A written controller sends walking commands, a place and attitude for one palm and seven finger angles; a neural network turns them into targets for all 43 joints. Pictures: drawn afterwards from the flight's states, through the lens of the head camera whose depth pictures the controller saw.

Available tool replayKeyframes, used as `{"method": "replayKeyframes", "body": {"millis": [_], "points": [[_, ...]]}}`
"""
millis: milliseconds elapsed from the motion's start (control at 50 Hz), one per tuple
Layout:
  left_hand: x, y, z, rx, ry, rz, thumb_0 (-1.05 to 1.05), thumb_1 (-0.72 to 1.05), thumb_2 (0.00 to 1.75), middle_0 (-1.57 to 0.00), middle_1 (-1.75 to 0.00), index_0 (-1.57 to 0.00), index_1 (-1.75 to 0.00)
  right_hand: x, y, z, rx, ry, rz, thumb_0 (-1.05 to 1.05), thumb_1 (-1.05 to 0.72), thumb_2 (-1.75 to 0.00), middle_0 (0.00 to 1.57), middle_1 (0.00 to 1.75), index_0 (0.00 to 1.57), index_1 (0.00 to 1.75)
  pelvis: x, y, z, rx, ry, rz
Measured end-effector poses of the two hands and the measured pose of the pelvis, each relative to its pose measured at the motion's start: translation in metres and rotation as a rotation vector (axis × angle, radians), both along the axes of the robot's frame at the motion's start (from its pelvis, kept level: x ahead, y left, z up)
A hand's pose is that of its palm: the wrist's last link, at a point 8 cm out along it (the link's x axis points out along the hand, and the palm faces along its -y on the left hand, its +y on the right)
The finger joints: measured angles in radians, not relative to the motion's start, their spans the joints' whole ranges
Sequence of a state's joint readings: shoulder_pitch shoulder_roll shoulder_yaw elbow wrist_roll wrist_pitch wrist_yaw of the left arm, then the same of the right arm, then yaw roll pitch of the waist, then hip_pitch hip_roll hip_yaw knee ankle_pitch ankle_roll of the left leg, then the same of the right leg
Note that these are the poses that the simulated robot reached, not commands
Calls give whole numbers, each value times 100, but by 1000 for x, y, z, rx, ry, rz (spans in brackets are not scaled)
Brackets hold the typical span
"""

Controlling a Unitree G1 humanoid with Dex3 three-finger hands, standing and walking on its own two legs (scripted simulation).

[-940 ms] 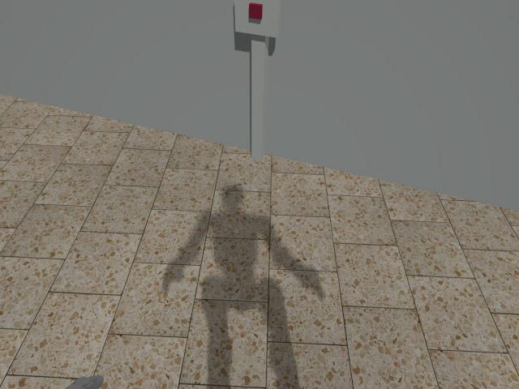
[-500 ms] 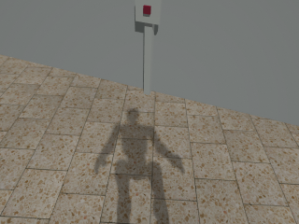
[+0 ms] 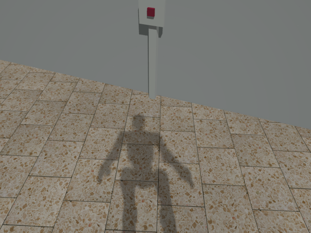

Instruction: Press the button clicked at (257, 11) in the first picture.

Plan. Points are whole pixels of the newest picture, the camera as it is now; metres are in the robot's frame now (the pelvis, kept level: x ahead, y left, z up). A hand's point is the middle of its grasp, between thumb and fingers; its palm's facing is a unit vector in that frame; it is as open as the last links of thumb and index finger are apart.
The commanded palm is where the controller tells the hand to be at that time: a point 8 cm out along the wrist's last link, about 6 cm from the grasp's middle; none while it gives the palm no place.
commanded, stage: look at it before walking up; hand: left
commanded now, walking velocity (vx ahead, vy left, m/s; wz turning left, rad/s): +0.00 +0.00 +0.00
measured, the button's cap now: (151, 11) +1.40 +0.10 +0.03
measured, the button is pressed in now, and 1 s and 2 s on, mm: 0 0 0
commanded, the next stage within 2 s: walk to a spot facing it in 0.60 s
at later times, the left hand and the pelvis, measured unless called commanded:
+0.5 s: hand out of the picture +0.07 +0.24 -0.16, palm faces -0.04 -0.94 -0.33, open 7.4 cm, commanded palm none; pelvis +0.00 +0.00 +0.00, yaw +0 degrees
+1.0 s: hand out of the picture +0.03 +0.21 -0.19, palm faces +0.06 -0.98 -0.19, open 7.4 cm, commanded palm none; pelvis +0.04 +0.02 -0.01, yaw +4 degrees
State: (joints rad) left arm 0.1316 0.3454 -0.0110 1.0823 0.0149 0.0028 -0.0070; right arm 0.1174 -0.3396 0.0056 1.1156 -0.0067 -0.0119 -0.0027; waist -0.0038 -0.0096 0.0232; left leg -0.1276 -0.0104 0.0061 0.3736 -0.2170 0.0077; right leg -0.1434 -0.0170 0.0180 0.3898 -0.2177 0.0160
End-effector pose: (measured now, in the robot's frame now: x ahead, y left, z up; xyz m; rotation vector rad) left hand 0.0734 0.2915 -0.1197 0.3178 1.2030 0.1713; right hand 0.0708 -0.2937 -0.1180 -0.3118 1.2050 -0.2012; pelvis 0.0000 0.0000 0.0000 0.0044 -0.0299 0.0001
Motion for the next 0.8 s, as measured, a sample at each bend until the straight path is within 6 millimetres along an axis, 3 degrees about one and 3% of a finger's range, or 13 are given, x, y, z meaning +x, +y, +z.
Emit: {"method": "replayKeyframes", "body": {"millis": [400, 800], "points": [[-12, -4, -2, -2, 30, 7, 1, 90, 90, -21, -30, -21, -30, -2, -4, 0, 0, 9, -1, 0, -90, -90, 21, 30, 20, 30, -2, -3, 1, 0, 4, -1], [-6, -10, -4, -4, 18, 13, 1, 91, 90, -21, -30, -20, -30, 2, -1, -2, 8, 8, 1, 0, -90, -90, 21, 30, 20, 30, 5, -6, 0, -3, 5, 1]]}}
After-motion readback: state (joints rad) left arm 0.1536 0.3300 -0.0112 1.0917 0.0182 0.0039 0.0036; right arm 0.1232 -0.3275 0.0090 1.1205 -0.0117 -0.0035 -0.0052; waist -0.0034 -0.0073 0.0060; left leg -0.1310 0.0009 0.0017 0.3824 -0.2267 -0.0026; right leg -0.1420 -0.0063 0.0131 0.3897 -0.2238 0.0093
